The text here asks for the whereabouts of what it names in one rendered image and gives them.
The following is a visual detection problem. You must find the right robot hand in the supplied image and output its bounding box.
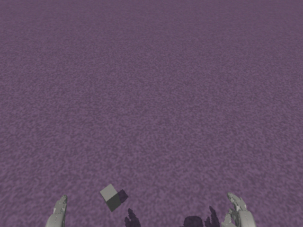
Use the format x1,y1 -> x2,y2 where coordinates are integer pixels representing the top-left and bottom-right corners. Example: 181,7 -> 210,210
221,192 -> 257,227

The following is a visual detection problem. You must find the left robot hand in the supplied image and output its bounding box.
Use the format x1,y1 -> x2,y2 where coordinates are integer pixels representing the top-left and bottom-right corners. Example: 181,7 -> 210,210
45,194 -> 67,227

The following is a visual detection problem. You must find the carton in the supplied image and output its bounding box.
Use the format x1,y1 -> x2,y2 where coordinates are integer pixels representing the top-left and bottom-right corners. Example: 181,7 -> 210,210
100,184 -> 121,212

